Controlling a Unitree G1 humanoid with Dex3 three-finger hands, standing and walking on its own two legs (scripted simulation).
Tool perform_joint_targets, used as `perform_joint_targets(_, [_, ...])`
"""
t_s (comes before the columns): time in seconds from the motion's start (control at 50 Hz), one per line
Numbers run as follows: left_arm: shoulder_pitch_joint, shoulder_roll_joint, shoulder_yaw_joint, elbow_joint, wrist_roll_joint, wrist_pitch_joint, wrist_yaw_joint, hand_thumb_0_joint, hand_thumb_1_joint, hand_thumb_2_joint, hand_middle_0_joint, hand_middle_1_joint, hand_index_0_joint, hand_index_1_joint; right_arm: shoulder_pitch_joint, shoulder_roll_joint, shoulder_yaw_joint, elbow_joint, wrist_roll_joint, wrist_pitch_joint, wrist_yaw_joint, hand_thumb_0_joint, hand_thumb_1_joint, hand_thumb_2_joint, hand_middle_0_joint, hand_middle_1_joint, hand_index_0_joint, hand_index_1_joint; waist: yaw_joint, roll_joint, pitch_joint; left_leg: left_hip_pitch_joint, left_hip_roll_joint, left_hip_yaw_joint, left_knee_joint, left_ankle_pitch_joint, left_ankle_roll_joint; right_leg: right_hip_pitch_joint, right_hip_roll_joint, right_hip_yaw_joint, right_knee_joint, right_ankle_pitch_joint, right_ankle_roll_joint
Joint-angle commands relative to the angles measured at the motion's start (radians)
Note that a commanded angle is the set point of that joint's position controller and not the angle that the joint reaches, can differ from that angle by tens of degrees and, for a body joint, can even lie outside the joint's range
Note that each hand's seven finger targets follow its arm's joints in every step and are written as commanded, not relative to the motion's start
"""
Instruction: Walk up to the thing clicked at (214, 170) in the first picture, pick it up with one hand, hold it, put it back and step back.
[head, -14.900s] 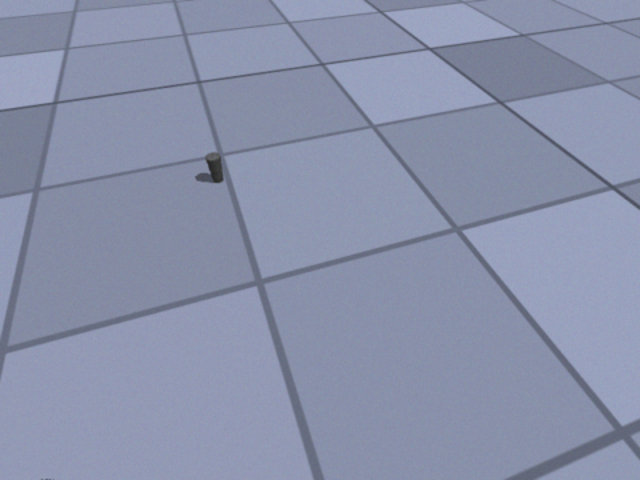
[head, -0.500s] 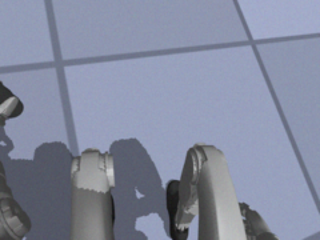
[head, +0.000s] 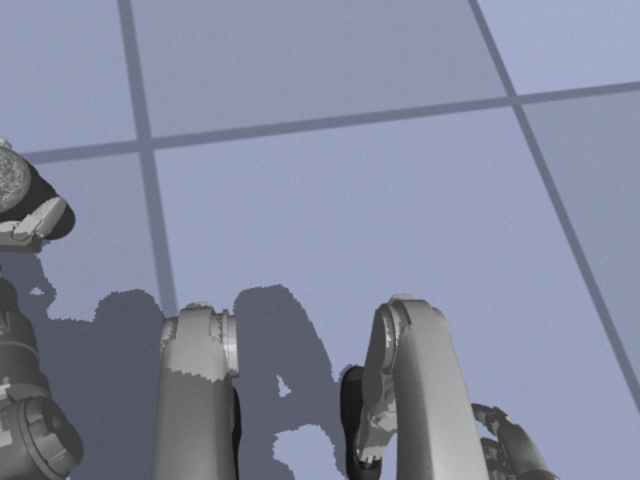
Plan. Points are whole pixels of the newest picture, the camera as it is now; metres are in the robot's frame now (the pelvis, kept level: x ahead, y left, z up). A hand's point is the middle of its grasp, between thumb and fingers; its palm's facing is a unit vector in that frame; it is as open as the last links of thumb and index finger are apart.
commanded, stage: settle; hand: left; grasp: from the side
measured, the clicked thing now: (25, 203) +0.43 +0.34 -0.05
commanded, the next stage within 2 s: lift in 0.16 s
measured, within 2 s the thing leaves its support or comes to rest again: neither
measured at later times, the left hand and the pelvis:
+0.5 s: hand (2, 180) +0.43 +0.33 +0.00, palm faces +0.41 -0.91 -0.04, open 9.7 cm; pelvis +0.00 +0.00 +0.02, yaw +1 degrees
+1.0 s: hand out of the picture +0.40 +0.30 +0.14, palm faces +0.41 -0.91 -0.04, open 9.7 cm; pelvis +0.02 +0.00 +0.13, yaw +2 degrees
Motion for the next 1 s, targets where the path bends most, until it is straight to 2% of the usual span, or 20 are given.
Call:
perform_joint_targets(0.0, [-0.284, 0.288, 0.018, -0.216, -0.021, -0.09, 0.001, 0.0, 0.207, 1.377, -1.306, -1.477, -1.318, -1.488, 0.133, -0.216, -0.078, -0.037, -0.001, -0.023, -0.021, 0.0, -0.879, -0.896, 0.199, 0.3, 0.199, 0.3, 0.006, 0.211, -0.626, 0.439, -0.012, 0.054, -0.308, 0.09, 0.019, 0.322, 0.05, -0.025, -0.233, 0.092, -0.042])
perform_joint_targets(0.04, [-0.278, 0.31, 0.035, -0.219, -0.017, -0.091, 0.003, 0.0, 0.23, 1.391, -1.304, -1.481, -1.316, -1.492, 0.136, -0.217, -0.08, -0.037, 0.0, -0.024, -0.022, 0.0, -0.879, -0.896, 0.199, 0.3, 0.199, 0.3, 0.018, 0.216, -0.653, 0.464, -0.012, 0.051, -0.317, 0.103, 0.017, 0.334, 0.05, -0.024, -0.235, 0.102, -0.043])
perform_joint_targets(0.12, [-0.272, 0.283, 0.03, -0.207, -0.021, -0.09, 0.01, 0.0, 0.258, 1.396, -1.3, -1.479, -1.313, -1.488, 0.145, -0.215, -0.076, -0.037, 0.001, -0.024, -0.02, 0.0, -0.88, -0.896, 0.199, 0.3, 0.199, 0.3, 0.018, 0.217, -0.661, 0.478, -0.015, 0.045, -0.33, 0.135, 0.013, 0.348, 0.046, -0.026, -0.231, 0.129, -0.044])
perform_joint_targets(0.14, [-0.289, 0.315, 0.041, -0.238, -0.014, -0.093, 0.017, 0.0, 0.27, 1.389, -1.296, -1.468, -1.309, -1.478, 0.149, -0.214, -0.077, -0.038, 0.001, -0.023, -0.021, 0.0, -0.877, -0.895, 0.199, 0.3, 0.199, 0.3, 0.029, 0.219, -0.688, 0.487, -0.014, 0.048, -0.326, 0.157, 0.013, 0.361, 0.049, -0.024, -0.229, 0.146, -0.046])
perform_joint_targets(0.22, [-0.292, 0.292, 0.024, -0.226, -0.007, -0.091, 0.023, 0.0, 0.239, 1.399, -1.291, -1.472, -1.304, -1.483, 0.146, -0.21, -0.079, -0.035, 0.0, -0.02, -0.022, 0.0, -0.882, -0.897, 0.199, 0.3, 0.199, 0.3, 0.019, 0.224, -0.66, 0.489, -0.014, 0.05, -0.333, 0.152, 0.015, 0.345, 0.047, -0.022, -0.239, 0.142, -0.047])
perform_joint_targets(0.24, [-0.27, 0.268, 0.016, -0.184, -0.004, -0.086, 0.023, 0.0, 0.193, 1.319, -1.302, -1.483, -1.345, -1.464, 0.148, -0.212, -0.082, -0.028, 0.0, -0.021, -0.02, 0.0, -0.902, -0.895, 0.2, 0.3, 0.2, 0.3, 0.016, 0.227, -0.635, 0.507, -0.012, 0.043, -0.344, 0.143, 0.012, 0.317, 0.047, -0.024, -0.239, 0.132, -0.048])
perform_joint_targets(0.3, [-0.282, 0.327, 0.045, -0.254, -0.008, -0.097, 0.022, 0.0, 0.175, 1.319, -1.327, -1.52, -1.372, -1.499, 0.141, -0.211, -0.083, -0.042, 0.004, -0.02, -0.022, 0.0, -0.904, -0.896, 0.2, 0.299, 0.2, 0.299, 0.039, 0.227, -0.687, 0.506, -0.015, 0.048, -0.353, 0.123, 0.016, 0.364, 0.049, -0.022, -0.253, 0.114, -0.046])
perform_joint_targets(0.32, [-0.271, 0.283, 0.021, -0.242, -0.013, -0.092, 0.016, 0.0, 0.19, 1.324, -1.322, -1.52, -1.369, -1.498, 0.149, -0.21, -0.084, -0.047, 0.004, -0.021, -0.02, 0.0, -0.903, -0.896, 0.2, 0.299, 0.2, 0.299, 0.022, 0.233, -0.693, 0.516, -0.016, 0.049, -0.355, 0.141, 0.014, 0.373, 0.047, -0.024, -0.252, 0.134, -0.046])
perform_joint_targets(0.38, [-0.27, 0.281, 0.021, -0.272, -0.033, -0.088, -0.004, 0.0, 0.208, 1.321, -1.331, -1.52, -1.376, -1.498, 0.156, -0.211, -0.089, -0.04, 0.013, -0.026, -0.024, 0.0, -0.905, -0.896, 0.2, 0.299, 0.2, 0.299, 0.027, 0.232, -0.703, 0.533, -0.016, 0.05, -0.367, 0.144, 0.014, 0.381, 0.047, -0.021, -0.266, 0.133, -0.046])
perform_joint_targets(0.42, [-0.225, 0.236, -0.006, -0.23, -0.039, -0.072, -0.017, 0.0, 0.238, 1.319, -1.326, -1.51, -1.37, -1.488, 0.149, -0.217, -0.09, -0.046, 0.02, -0.027, -0.026, 0.0, -0.905, -0.896, 0.2, 0.299, 0.199, 0.299, 0.021, 0.238, -0.666, 0.553, -0.013, 0.03, -0.396, 0.133, 0.01, 0.347, 0.043, -0.024, -0.265, 0.126, -0.049])
perform_joint_targets(0.48, [-0.266, 0.294, 0.018, -0.359, -0.044, -0.069, -0.011, 0.0, 0.227, 1.314, -1.322, -1.5, -1.365, -1.478, 0.151, -0.219, -0.096, -0.053, 0.025, -0.025, -0.032, 0.0, -0.904, -0.896, 0.2, 0.299, 0.2, 0.299, 0.051, 0.284, -0.711, 0.616, -0.009, 0.024, -0.427, 0.117, 0.005, 0.36, 0.042, -0.018, -0.28, 0.116, -0.051])
perform_joint_targets(0.52, [-0.249, 0.263, 0.005, -0.394, -0.056, -0.058, -0.008, 0.0, 0.199, 1.316, -1.339, -1.511, -1.383, -1.491, 0.151, -0.205, -0.097, -0.067, 0.032, -0.026, -0.036, 0.0, -0.906, -0.897, 0.2, 0.299, 0.199, 0.299, 0.047, 0.249, -0.738, 0.607, -0.013, 0.028, -0.44, 0.112, 0.009, 0.408, 0.043, -0.016, -0.307, 0.115, -0.049])
perform_joint_targets(0.6, [-0.18, 0.185, -0.03, -0.385, -0.077, -0.024, -0.002, 0.0, 0.199, 1.319, -1.334, -1.511, -1.378, -1.49, 0.141, -0.197, -0.104, -0.071, 0.047, -0.037, -0.044, 0.0, -0.91, -0.898, 0.199, 0.299, 0.199, 0.299, 0.037, 0.21, -0.667, 0.593, -0.014, 0.03, -0.472, 0.066, 0.015, 0.411, 0.044, -0.009, -0.365, 0.08, -0.047])
perform_joint_targets(0.66, [-0.162, 0.214, -0.03, -0.466, -0.078, -0.004, 0.003, 0.0, 0.155, 1.308, -1.316, -1.504, -1.362, -1.482, 0.143, -0.188, -0.111, -0.085, 0.055, -0.04, -0.053, 0.0, -0.908, -0.897, 0.2, 0.3, 0.2, 0.299, 0.052, 0.179, -0.711, 0.598, -0.017, 0.057, -0.479, 0.102, 0.024, 0.511, 0.045, 0.01, -0.418, 0.102, -0.042])
perform_joint_targets(0.74, [-0.101, 0.126, -0.072, -0.553, -0.099, 0.032, 0.023, 0.0, 0.2, 1.304, -1.312, -1.494, -1.36, -1.469, 0.136, -0.176, -0.116, -0.104, 0.072, -0.05, -0.059, 0.0, -0.9, -0.895, 0.2, 0.3, 0.2, 0.3, 0.057, 0.183, -0.7, 0.679, -0.014, 0.037, -0.55, 0.099, 0.018, 0.525, 0.043, 0.009, -0.464, 0.099, -0.047])
perform_joint_targets(0.76, [-0.077, 0.143, -0.056, -0.569, -0.095, 0.041, 0.032, 0.0, 0.2, 1.303, -1.3, -1.484, -1.348, -1.46, 0.141, -0.177, -0.121, -0.103, 0.073, -0.052, -0.063, 0.0, -0.899, -0.895, 0.2, 0.3, 0.2, 0.3, 0.066, 0.178, -0.71, 0.695, -0.013, 0.04, -0.558, 0.127, 0.018, 0.557, 0.043, 0.013, -0.479, 0.125, -0.046])
perform_joint_targets(0.82, [-0.049, 0.119, -0.079, -0.67, -0.096, 0.069, 0.064, 0.0, 0.189, 1.306, -1.305, -1.496, -1.353, -1.471, 0.128, -0.156, -0.119, -0.124, 0.085, -0.055, -0.07, 0.0, -0.903, -0.896, 0.2, 0.3, 0.2, 0.3, 0.068, 0.164, -0.714, 0.736, -0.013, 0.044, -0.605, 0.131, 0.021, 0.632, 0.043, 0.022, -0.54, 0.129, -0.043])
perform_joint_targets(0.9, [0.051, 0.033, -0.127, -0.721, -0.099, 0.108, 0.097, 0.0, 0.228, 1.301, -1.293, -1.481, -1.341, -1.455, 0.113, -0.146, -0.125, -0.137, 0.097, -0.063, -0.079, 0.0, -0.903, -0.896, 0.2, 0.3, 0.2, 0.3, 0.066, 0.158, -0.671, 0.818, -0.008, 0.031, -0.674, 0.157, 0.015, 0.67, 0.042, 0.02, -0.598, 0.154, -0.042])
perform_joint_targets(0.96, [0.084, 0.022, -0.148, -0.788, -0.092, 0.125, 0.125, 0.0, 0.194, 1.299, -1.282, -1.475, -1.33, -1.451, 0.111, -0.134, -0.125, -0.137, 0.099, -0.069, -0.085, 0.0, -0.904, -0.896, 0.2, 0.3, 0.2, 0.3, 0.073, 0.159, -0.675, 0.891, -0.006, 0.033, -0.716, 0.218, 0.012, 0.742, 0.042, 0.025, -0.643, 0.204, -0.041])
perform_joint_targets(0.98, [0.087, 0.038, -0.134, -0.831, -0.092, 0.129, 0.135, 0.0, 0.19, 1.302, -1.291, -1.475, -1.335, -1.454, 0.106, -0.131, -0.123, -0.145, 0.101, -0.07, -0.087, 0.0, -0.904, -0.896, 0.2, 0.3, 0.2, 0.3, 0.08, 0.167, -0.671, 0.912, -0.007, 0.03, -0.743, 0.209, 0.012, 0.763, 0.042, 0.026, -0.664, 0.196, -0.041])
